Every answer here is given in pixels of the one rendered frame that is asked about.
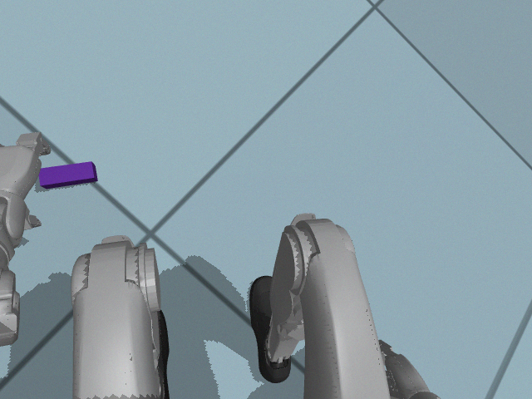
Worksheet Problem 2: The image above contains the left robot hand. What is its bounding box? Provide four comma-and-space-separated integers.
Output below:
0, 132, 51, 230

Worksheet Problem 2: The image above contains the right robot hand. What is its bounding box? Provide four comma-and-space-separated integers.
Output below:
378, 340, 430, 399

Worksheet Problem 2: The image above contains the right robot foot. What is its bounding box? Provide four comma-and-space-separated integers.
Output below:
249, 276, 291, 383

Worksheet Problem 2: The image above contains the left robot arm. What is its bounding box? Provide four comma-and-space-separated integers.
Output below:
0, 190, 27, 347

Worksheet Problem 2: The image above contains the small box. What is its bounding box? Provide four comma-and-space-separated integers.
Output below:
39, 161, 98, 189

